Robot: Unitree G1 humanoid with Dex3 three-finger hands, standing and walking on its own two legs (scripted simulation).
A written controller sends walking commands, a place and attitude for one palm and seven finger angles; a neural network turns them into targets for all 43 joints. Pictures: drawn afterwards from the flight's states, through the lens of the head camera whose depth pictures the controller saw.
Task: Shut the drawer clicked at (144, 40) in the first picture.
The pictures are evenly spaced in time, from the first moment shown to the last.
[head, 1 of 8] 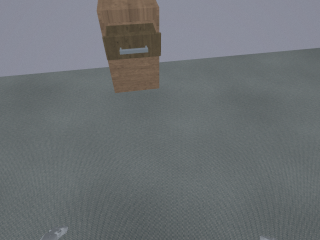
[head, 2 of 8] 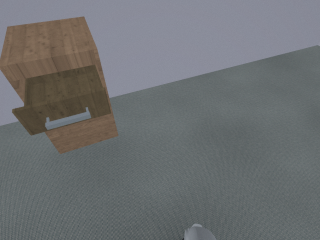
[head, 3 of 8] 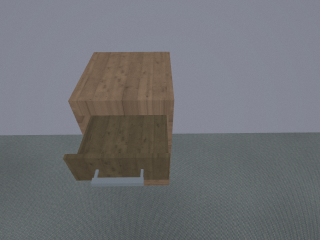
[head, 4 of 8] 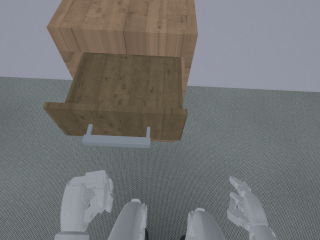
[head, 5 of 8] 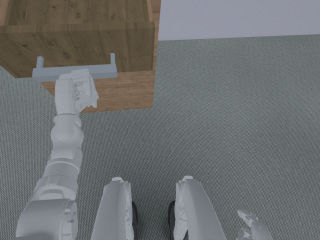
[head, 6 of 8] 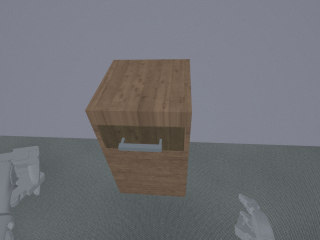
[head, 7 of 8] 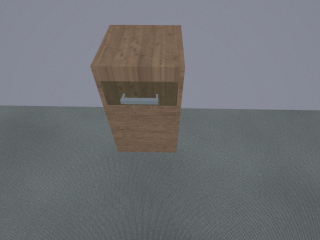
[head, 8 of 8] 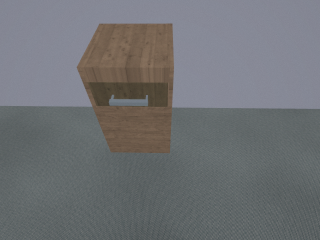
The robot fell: no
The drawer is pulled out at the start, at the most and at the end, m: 0.22 0.22 0.00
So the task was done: yes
